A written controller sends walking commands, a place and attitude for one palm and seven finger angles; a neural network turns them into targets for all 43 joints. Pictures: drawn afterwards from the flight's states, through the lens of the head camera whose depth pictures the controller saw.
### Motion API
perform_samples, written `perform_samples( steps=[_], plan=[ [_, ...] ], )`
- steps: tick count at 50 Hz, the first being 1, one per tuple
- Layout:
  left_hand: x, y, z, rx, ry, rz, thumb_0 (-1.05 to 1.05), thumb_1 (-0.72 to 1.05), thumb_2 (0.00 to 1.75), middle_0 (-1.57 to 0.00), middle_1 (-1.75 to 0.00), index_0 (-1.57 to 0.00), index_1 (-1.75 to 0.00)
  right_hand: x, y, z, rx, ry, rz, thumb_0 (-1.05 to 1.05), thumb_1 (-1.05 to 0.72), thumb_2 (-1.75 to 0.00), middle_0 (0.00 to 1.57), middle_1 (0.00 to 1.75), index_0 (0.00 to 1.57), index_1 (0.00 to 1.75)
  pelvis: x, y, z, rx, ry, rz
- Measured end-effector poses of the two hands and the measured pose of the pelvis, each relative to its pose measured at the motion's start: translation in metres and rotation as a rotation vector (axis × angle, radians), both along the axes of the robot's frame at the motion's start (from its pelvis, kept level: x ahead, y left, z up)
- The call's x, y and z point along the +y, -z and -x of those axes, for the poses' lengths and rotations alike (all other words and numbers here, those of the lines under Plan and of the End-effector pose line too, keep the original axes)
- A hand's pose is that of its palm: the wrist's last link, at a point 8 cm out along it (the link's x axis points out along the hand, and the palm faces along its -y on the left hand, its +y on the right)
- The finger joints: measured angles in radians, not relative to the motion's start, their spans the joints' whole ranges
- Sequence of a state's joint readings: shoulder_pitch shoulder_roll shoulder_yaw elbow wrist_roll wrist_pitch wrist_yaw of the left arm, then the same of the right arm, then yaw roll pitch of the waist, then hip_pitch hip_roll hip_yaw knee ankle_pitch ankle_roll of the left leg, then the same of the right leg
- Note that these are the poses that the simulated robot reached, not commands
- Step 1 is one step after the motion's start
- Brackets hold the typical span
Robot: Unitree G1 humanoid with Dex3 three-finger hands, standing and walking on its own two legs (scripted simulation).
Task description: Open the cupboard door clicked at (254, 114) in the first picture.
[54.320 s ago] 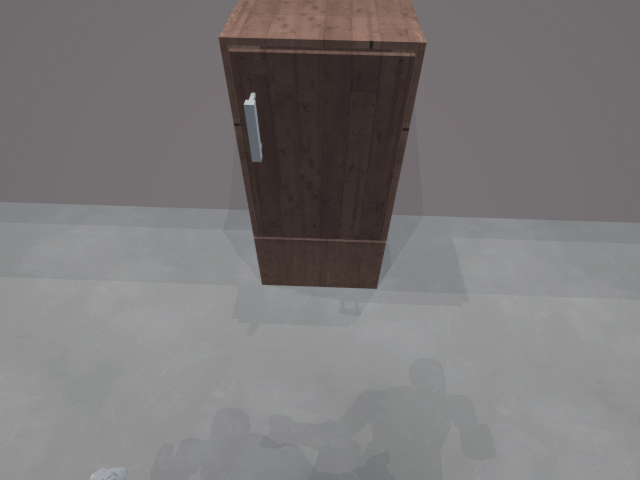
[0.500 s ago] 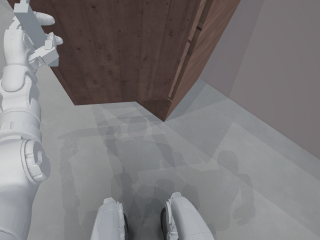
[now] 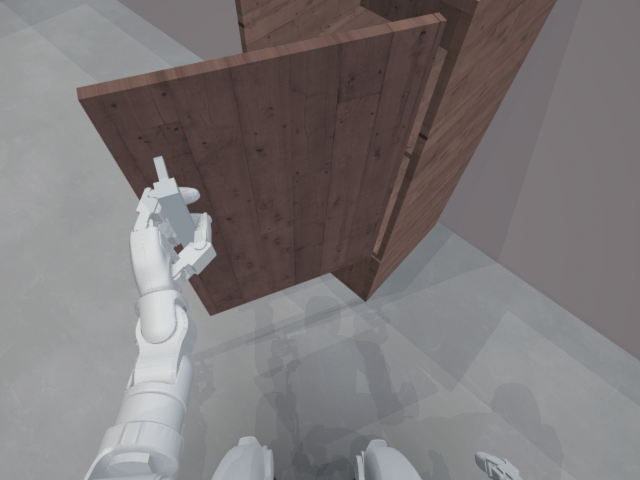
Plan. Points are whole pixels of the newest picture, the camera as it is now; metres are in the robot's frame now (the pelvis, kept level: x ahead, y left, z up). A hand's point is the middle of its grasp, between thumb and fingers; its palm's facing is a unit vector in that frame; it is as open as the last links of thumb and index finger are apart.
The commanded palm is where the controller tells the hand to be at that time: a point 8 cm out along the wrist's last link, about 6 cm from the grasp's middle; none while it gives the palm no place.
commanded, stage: pull the door open along its arc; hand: left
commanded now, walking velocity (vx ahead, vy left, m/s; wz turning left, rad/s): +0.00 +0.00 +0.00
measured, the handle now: (180, 213) +0.44 +0.18 +0.03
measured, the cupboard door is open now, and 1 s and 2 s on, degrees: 65 86 86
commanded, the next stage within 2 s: open thumb and fingers to let go in 0.42 s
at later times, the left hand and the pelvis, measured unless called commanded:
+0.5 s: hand (269, 314) +0.30 +0.06 +0.03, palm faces +0.43 -0.90 +0.00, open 5.9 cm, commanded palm +0.26 +0.10 +0.03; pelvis -0.01 -0.04 +0.00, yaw +4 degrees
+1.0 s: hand (271, 314) +0.30 +0.06 +0.03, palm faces +0.40 -0.92 -0.01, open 11.9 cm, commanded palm +0.26 +0.11 +0.03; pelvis -0.02 -0.04 +0.00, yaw +4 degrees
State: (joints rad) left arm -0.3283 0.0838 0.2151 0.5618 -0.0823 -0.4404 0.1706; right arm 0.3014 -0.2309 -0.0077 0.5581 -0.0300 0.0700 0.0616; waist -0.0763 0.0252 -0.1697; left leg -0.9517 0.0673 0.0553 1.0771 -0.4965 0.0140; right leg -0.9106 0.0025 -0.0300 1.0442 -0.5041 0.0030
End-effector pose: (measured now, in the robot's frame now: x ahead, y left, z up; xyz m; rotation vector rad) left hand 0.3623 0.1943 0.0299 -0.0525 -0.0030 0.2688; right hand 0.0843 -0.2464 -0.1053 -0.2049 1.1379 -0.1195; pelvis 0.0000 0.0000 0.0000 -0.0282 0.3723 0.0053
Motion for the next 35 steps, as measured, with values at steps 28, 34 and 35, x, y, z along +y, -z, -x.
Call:
perform_samples(
  steps=[28,34,35],
  plan=[
    [-0.099,-0.004,0.104,0.025,-0.186,-0.049,0.01,0.69,0.72,-0.37,-1.35,-0.38,-1.35,-0.018,0.008,-0.06,-0.177,-0.153,-0.048,0.01,-0.91,-0.9,0.2,0.3,0.2,0.3,-0.047,0.002,0.01,-0.089,-0.064,-0.05],
    [-0.097,-0.002,0.102,0.015,-0.172,-0.083,0.01,0.63,0.74,-0.37,-1.34,-0.36,-1.33,-0.025,0.014,-0.057,-0.172,-0.146,-0.034,0.01,-0.91,-0.9,0.2,0.3,0.2,0.3,-0.051,0.005,0.015,-0.087,-0.07,-0.054],
    [-0.096,-0.002,0.101,0.016,-0.167,-0.084,0.01,0.61,0.74,-0.37,-1.34,-0.36,-1.33,-0.025,0.014,-0.057,-0.174,-0.143,-0.034,0.01,-0.91,-0.9,0.2,0.3,0.19,0.3,-0.051,0.005,0.016,-0.088,-0.07,-0.054]
  ],
)
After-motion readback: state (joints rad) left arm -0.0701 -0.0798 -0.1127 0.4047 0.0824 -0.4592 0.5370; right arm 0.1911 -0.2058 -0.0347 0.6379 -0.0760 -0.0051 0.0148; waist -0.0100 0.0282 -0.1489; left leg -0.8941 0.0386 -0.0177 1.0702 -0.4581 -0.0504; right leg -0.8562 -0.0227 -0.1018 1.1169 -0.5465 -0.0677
